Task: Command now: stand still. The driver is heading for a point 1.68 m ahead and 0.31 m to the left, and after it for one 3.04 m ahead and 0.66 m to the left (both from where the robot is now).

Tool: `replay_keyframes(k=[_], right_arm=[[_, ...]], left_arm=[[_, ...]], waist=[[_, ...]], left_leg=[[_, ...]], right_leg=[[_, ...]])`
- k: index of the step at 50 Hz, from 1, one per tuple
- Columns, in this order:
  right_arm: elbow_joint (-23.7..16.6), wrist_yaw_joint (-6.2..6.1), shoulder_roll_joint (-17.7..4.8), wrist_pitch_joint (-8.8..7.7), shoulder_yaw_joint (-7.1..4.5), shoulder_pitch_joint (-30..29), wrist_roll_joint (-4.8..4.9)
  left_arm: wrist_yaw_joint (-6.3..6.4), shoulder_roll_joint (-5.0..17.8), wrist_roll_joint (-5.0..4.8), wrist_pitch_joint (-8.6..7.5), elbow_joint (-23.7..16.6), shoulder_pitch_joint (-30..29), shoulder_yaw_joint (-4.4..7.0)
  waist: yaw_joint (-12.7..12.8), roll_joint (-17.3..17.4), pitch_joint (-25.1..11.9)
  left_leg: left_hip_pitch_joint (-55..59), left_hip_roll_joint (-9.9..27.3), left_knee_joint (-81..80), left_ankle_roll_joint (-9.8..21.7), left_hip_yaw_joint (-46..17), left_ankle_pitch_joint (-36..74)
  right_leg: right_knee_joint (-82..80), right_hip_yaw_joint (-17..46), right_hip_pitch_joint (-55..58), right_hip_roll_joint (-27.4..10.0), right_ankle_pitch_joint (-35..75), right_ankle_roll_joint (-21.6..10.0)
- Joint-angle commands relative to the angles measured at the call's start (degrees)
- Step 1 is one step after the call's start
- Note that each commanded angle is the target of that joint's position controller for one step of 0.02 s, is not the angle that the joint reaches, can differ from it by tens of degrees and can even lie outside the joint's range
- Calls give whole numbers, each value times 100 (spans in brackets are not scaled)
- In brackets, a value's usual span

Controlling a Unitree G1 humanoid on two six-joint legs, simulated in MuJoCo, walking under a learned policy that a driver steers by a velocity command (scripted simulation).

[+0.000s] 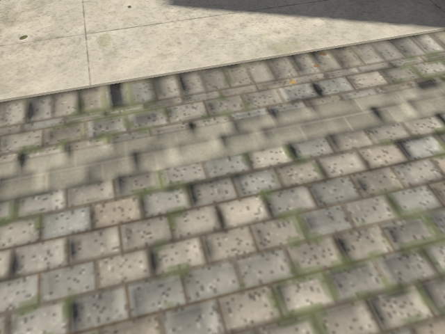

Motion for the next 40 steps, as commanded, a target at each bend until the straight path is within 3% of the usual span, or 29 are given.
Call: replay_keyframes(k=[1,17,35,36,38,40], right_arm=[[-96,-26,-595,-25,-100,189,-3],[131,-66,-463,-30,-41,525,-9],[226,-79,-314,-57,9,939,1],[291,-82,-257,-49,18,1074,10],[233,-108,-331,-42,-17,1045,62],[84,-106,-276,-132,-11,936,87]], left_arm=[[27,602,-5,-48,-116,-54,101],[43,546,-12,-33,326,-42,40],[62,480,-23,-24,530,165,-21],[66,448,-24,-17,588,271,-29],[80,627,-99,-3,612,400,45],[64,721,-138,-95,565,526,86]], waist=[[0,-6,-226],[35,-35,-65],[64,2,1],[62,-27,-125],[103,-122,123],[161,-352,497]], left_leg=[[-331,124,-487,131,-92,965],[-392,58,-587,108,-28,653],[-471,32,-626,126,-19,632],[-426,-40,-605,148,64,94],[-757,-181,-314,320,171,-1349],[-1311,-133,26,472,107,-1838]], right_leg=[[-425,366,468,-362,1289,-219],[-625,362,372,-345,727,-196],[-639,307,338,-309,697,-171],[-681,273,377,-262,6,-188],[-717,342,45,-232,-2097,-348],[-1017,952,-184,-641,-3133,-615]])
Velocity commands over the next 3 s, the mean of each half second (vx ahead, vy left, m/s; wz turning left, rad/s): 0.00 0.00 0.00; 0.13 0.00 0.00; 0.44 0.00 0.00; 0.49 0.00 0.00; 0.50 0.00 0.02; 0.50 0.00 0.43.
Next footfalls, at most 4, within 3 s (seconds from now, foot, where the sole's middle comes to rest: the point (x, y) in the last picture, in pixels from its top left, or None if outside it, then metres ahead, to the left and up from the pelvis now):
1.38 right None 0.41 -0.10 -0.77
1.90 left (184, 268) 0.72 0.15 -0.77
2.46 right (250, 190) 1.04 -0.08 -0.77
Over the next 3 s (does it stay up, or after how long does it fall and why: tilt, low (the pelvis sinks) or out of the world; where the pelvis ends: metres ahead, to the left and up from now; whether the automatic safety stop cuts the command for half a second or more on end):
stays up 1.16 0.06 -0.02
